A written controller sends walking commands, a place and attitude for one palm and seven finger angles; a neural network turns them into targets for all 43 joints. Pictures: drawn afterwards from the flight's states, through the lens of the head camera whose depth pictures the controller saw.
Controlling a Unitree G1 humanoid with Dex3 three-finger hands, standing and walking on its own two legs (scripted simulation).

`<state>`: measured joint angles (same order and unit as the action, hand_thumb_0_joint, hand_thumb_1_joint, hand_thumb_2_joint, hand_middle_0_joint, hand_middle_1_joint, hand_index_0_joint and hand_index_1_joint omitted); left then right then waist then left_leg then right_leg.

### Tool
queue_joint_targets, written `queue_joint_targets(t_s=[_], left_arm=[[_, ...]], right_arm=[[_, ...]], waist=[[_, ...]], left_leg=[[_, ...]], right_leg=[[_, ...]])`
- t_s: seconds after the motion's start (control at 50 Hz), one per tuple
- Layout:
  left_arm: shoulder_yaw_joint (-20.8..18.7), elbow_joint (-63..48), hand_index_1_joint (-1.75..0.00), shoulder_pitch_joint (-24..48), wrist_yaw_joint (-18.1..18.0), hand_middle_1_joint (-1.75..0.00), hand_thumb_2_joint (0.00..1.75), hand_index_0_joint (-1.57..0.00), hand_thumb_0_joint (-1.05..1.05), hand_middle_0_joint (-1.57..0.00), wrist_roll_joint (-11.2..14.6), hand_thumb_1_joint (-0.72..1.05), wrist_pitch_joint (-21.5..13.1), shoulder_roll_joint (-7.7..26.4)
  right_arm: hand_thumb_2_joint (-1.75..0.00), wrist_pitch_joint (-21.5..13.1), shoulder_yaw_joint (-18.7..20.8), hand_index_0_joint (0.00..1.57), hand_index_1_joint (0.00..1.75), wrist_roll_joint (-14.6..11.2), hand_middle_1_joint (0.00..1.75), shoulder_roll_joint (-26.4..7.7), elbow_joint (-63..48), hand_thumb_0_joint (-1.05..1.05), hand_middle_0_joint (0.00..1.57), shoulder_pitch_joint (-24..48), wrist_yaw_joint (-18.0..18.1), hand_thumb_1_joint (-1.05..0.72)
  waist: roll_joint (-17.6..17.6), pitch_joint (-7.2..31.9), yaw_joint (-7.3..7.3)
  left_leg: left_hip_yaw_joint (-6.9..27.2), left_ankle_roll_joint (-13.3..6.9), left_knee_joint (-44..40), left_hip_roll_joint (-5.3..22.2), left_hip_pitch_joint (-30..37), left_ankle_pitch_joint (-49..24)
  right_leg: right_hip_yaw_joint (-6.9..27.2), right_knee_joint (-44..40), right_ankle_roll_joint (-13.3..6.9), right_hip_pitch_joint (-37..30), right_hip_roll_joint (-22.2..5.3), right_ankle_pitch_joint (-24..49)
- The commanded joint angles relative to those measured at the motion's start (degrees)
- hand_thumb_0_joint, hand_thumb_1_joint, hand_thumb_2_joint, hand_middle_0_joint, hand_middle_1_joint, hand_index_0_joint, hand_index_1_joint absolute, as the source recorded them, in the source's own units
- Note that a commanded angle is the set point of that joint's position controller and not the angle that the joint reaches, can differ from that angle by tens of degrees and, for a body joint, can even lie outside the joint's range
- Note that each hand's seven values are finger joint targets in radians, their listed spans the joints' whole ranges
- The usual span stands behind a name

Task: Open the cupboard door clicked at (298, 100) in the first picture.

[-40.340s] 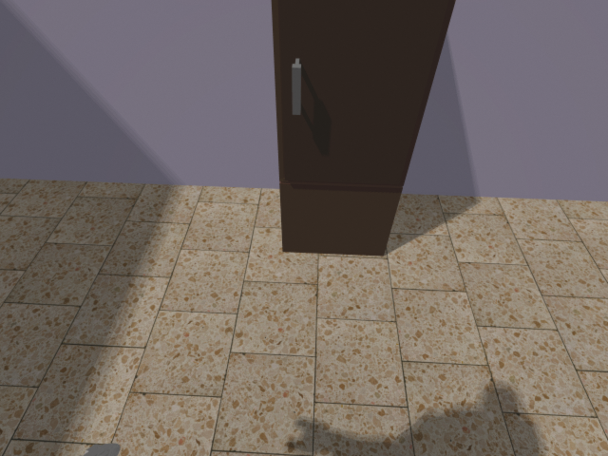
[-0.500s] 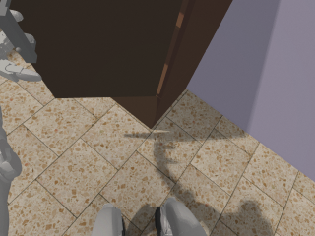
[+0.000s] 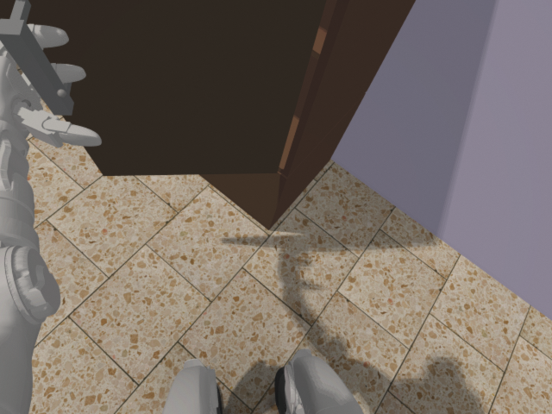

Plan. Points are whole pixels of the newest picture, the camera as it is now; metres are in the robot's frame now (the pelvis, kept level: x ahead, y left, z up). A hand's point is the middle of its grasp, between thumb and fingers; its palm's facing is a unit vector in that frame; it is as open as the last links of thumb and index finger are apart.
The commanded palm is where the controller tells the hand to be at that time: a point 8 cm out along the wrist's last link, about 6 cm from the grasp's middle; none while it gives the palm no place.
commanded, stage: slide the fingers in behind the handle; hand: left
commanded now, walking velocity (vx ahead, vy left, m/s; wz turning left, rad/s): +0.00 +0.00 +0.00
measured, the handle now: (44, 61) +0.57 +0.26 +0.08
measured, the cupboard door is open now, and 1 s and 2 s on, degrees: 44 44 74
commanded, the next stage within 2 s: close the thumb around the handle in 0.30 s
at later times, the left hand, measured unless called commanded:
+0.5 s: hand (62, 93) +0.52 +0.23 +0.08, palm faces +0.01 -1.00 -0.01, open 13.8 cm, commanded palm +0.51 +0.27 +0.08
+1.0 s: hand (61, 93) +0.52 +0.23 +0.08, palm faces +0.02 -1.00 -0.01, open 6.0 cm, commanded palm +0.50 +0.26 +0.08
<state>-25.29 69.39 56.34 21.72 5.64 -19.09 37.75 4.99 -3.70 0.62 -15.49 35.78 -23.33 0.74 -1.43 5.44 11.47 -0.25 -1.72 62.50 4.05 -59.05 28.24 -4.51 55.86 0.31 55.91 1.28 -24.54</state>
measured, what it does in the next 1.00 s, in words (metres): stands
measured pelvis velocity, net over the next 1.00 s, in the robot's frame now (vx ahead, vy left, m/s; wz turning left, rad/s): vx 0.00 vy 0.00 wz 0.00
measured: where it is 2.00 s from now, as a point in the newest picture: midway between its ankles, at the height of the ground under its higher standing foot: outside the picture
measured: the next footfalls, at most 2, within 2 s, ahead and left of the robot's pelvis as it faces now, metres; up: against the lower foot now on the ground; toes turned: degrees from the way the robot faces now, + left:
none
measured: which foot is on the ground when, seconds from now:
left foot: down 0.00-1.00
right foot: down 0.00-1.00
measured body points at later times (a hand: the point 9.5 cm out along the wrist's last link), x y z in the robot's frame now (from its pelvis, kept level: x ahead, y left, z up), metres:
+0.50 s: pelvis +0.00 +0.00 +0.00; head +0.15 +0.03 +0.42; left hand +0.52 +0.29 +0.08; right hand -0.01 -0.27 -0.10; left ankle +0.00 +0.09 -0.66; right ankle +0.01 -0.13 -0.66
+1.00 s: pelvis +0.00 +0.00 +0.00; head +0.15 +0.03 +0.43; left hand +0.52 +0.29 +0.08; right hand -0.01 -0.27 -0.10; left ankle +0.00 +0.09 -0.66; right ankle +0.01 -0.13 -0.66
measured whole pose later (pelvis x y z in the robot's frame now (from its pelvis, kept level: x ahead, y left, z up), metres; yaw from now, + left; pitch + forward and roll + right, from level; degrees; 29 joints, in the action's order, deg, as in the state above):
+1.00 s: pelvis +0.00 +0.00 +0.00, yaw +0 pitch +24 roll -5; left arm -25.2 69.0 54.6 20.0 6.0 -19.9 37.2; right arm 4.9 -3.3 0.6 -15.5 36.2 -23.1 0.6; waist -1.6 5.5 11.1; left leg -0.5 -1.6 61.6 4.0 -57.6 28.3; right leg -4.1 55.4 0.2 54.8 1.4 -24.7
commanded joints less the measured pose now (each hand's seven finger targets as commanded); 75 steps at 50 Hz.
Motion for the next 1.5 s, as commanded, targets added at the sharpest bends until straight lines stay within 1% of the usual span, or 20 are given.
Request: queue_joint_targets(t_s=[0.0,0.04,0.06,0.1,0.16,0.22,0.38,0.46,0.6,0.76,0.88,0.9,0.96,1.04,1.12,1.18,1.2,1.22,1.36,1.48], left_arm=[[-1.08,-13.13,-1.20,25.71,-1.15,-1.20,0.30,-0.30,0.00,-0.30,0.26,-0.50,-3.77,14.68],[-0.54,-12.98,-1.20,24.58,-1.39,-1.20,0.30,-0.30,0.00,-0.30,0.38,-0.50,-4.21,13.14],[-1.55,-12.93,-1.20,25.05,-1.47,-1.20,0.30,-0.30,0.00,-0.30,0.21,-0.50,-4.48,14.96],[0.91,-11.70,-1.20,25.49,-1.08,-1.20,0.30,-0.30,0.00,-0.30,0.49,-0.50,-4.36,12.06],[-1.12,-11.60,-1.20,25.96,-0.81,-1.20,0.30,-0.30,0.00,-0.30,0.61,-0.50,-4.84,14.79],[0.53,-10.50,-1.20,26.30,-0.34,-1.20,0.30,-0.30,0.00,-0.30,0.65,-0.50,-4.42,13.20],[-1.04,-12.23,-1.20,25.55,0.10,-1.20,0.30,-0.30,0.00,-0.30,1.12,-0.50,-4.67,14.41],[-2.64,-12.26,-1.22,24.28,0.30,-1.22,0.40,-0.32,0.00,-0.32,1.00,-0.28,-4.51,16.91],[-1.02,-11.81,-1.27,24.80,0.22,-1.27,0.56,-0.34,0.00,-0.34,1.21,0.12,-4.17,14.98],[-1.53,-12.65,-1.31,25.26,0.17,-1.31,0.76,-0.38,0.00,-0.38,1.31,0.56,-4.75,15.48],[-0.93,-14.35,-1.35,23.21,-0.31,-1.35,0.90,-0.40,0.00,-0.40,1.50,0.90,-5.24,13.03],[0.85,-13.47,-1.35,23.56,-0.31,-1.35,0.90,-0.40,0.00,-0.40,1.64,0.90,-4.96,10.79],[-2.15,-14.45,-1.35,23.27,-0.56,-1.35,0.90,-0.40,0.00,-0.40,1.58,0.90,-5.44,14.67],[-1.00,-16.02,-1.35,20.91,-0.26,-1.35,0.90,-0.40,0.00,-0.40,2.11,0.90,-5.78,11.91],[-0.95,-15.08,-1.35,21.31,-0.35,-1.35,0.90,-0.40,0.00,-0.40,2.09,0.90,-5.63,12.30],[0.13,-14.88,-1.35,21.47,-0.44,-1.35,0.90,-0.40,0.00,-0.40,1.82,0.90,-6.10,11.05],[-3.59,-14.81,-1.35,21.79,-0.58,-1.35,0.90,-0.40,0.00,-0.40,1.62,0.90,-6.23,16.26],[-3.60,-13.75,-1.35,19.89,-0.42,-1.35,0.90,-0.40,0.00,-0.40,1.47,0.90,-5.99,16.51],[-4.60,-20.07,-1.35,8.47,1.19,-1.35,0.90,-0.40,0.00,-0.40,4.02,0.90,-6.32,14.18],[-4.12,-29.39,-1.35,-7.09,1.40,-1.35,0.90,-0.40,0.00,-0.40,7.31,0.90,-5.69,9.23]], right_arm=[[-0.90,-0.51,4.37,0.20,0.30,0.28,0.30,-11.38,-1.88,0.00,0.20,-11.69,0.83,-0.90],[-0.90,-0.59,4.51,0.20,0.30,0.32,0.30,-11.23,-2.08,0.00,0.20,-11.70,0.73,-0.90],[-0.90,-0.48,4.49,0.20,0.30,0.27,0.30,-11.47,-1.85,0.00,0.20,-11.50,0.82,-0.90],[-0.90,-0.60,4.40,0.20,0.30,0.10,0.30,-11.28,-1.88,0.00,0.20,-10.94,0.78,-0.90],[-0.90,-0.79,4.37,0.20,0.30,0.16,0.30,-11.66,-1.73,0.00,0.20,-11.27,1.04,-0.90],[-0.90,-0.87,4.24,0.20,0.30,0.01,0.30,-11.48,-1.72,0.00,0.20,-11.07,1.09,-0.90],[-0.90,-0.96,4.40,0.20,0.30,0.20,0.30,-11.35,-1.51,0.00,0.20,-11.46,1.06,-0.90],[-0.90,-0.77,4.24,0.20,0.30,0.00,0.30,-11.48,-2.03,0.00,0.20,-11.10,1.19,-0.90],[-0.90,-0.74,4.30,0.20,0.30,-0.09,0.30,-11.48,-1.98,0.00,0.20,-10.88,1.25,-0.90],[-0.90,-0.74,4.33,0.20,0.30,0.00,0.30,-11.55,-1.87,0.00,0.20,-10.96,1.22,-0.90],[-0.90,-0.70,4.85,0.20,0.30,0.24,0.30,-11.38,-1.43,0.00,0.20,-11.47,0.87,-0.90],[-0.90,-0.74,4.79,0.20,0.30,0.14,0.30,-11.15,-1.42,0.00,0.20,-10.95,0.76,-0.90],[-0.90,-0.70,4.80,0.20,0.30,0.19,0.30,-11.56,-1.49,0.00,0.20,-11.11,0.93,-0.90],[-0.90,-0.59,5.02,0.20,0.30,0.29,0.30,-11.05,-1.81,0.00,0.20,-11.14,0.65,-0.90],[-0.90,-0.34,4.96,0.20,0.30,0.10,0.30,-11.22,-1.63,0.00,0.20,-10.52,0.65,-0.90],[-0.90,-0.31,5.01,0.20,0.30,0.07,0.30,-10.98,-1.48,0.00,0.20,-10.38,0.74,-0.90],[-0.90,-0.28,5.06,0.20,0.30,0.18,0.30,-11.71,-1.35,0.00,0.20,-10.68,0.98,-0.90],[-0.90,-0.21,4.87,0.20,0.30,0.05,0.30,-11.57,-1.84,0.00,0.20,-10.57,1.01,-0.90],[-0.90,0.10,5.48,0.20,0.30,-0.35,0.30,-11.01,-4.61,0.00,0.20,-8.95,0.41,-0.90],[-0.90,0.12,6.03,0.20,0.30,-1.37,0.30,-10.08,-7.91,0.00,0.20,-6.01,-0.50,-0.90]], waist=[[-12.04,29.32,0.77],[-11.84,29.08,0.76],[-11.84,29.10,0.57],[-10.96,26.97,1.60],[-11.13,28.55,1.04],[-10.66,27.27,1.86],[-11.32,30.92,0.89],[-11.55,30.41,0.13],[-11.20,28.21,0.97],[-11.88,29.35,0.62],[-12.69,31.90,-0.10],[-12.24,29.61,0.83],[-12.06,31.51,-0.24],[-13.12,31.89,-0.64],[-10.30,28.99,-0.07],[-12.71,29.65,-0.22],[-10.77,29.86,-0.43],[-10.50,30.02,-0.95],[-10.69,33.43,-4.03],[-8.78,31.59,-7.18]], left_leg=[[4.92,0.72,-6.06,-1.22,29.60,-30.79],[4.92,0.67,-6.15,-1.25,30.14,-30.98],[4.90,0.79,-6.22,-1.12,29.93,-30.54],[4.58,0.54,-6.42,-1.30,28.43,-27.32],[4.65,0.48,-6.34,-1.40,28.17,-27.18],[4.37,0.28,-6.20,-1.49,27.06,-26.26],[4.31,0.40,-5.43,-1.46,28.53,-30.00],[3.78,0.21,-5.66,-1.67,26.53,-29.09],[4.01,0.33,-6.14,-1.47,27.06,-28.03],[4.25,0.48,-6.04,-1.42,27.95,-29.10],[5.03,1.03,-5.86,-1.05,32.60,-34.30],[4.74,0.93,-6.08,-1.14,31.69,-32.50],[4.43,0.72,-6.16,-1.39,30.46,-32.09],[4.76,0.99,-6.23,-1.13,33.43,-36.84],[4.41,0.72,-6.74,-1.33,30.37,-32.98],[4.72,1.09,-6.68,-1.21,32.78,-34.83],[4.60,0.86,-6.44,-1.10,31.46,-34.04],[4.14,0.69,-6.61,-1.53,29.90,-33.71],[3.36,0.89,-7.64,-1.45,32.41,-39.37],[1.79,0.66,-10.04,-1.80,32.14,-40.63]], right_leg=[[0.99,-4.71,-1.39,-7.36,2.54,18.69],[0.90,-4.84,-1.58,-7.15,2.70,18.55],[1.03,-4.86,-1.49,-7.35,2.60,18.49],[1.18,-5.42,-1.37,-6.76,2.64,17.04],[1.41,-5.09,-1.52,-7.74,2.55,17.18],[1.51,-5.22,-1.33,-7.42,2.50,17.06],[1.54,-4.57,-1.35,-9.27,2.47,20.19],[1.97,-4.59,-1.38,-11.13,2.48,20.98],[1.61,-4.97,-1.28,-9.36,2.44,19.34],[1.60,-4.65,-1.37,-9.20,2.47,19.65],[1.09,-4.55,-1.55,-8.03,2.64,20.61],[1.04,-5.07,-1.38,-7.28,2.65,19.89],[1.49,-4.79,-1.46,-9.99,2.60,21.09],[1.07,-4.83,-1.69,-9.65,2.79,22.62],[1.16,-5.31,-1.44,-10.71,2.75,22.00],[1.11,-5.19,-1.58,-8.99,2.67,21.41],[1.39,-5.19,-1.44,-10.21,2.65,21.91],[1.69,-5.07,-1.45,-12.20,2.64,22.98],[1.43,-4.98,-1.56,-16.82,2.68,27.50],[1.56,-6.29,-1.50,-22.23,2.61,30.43]])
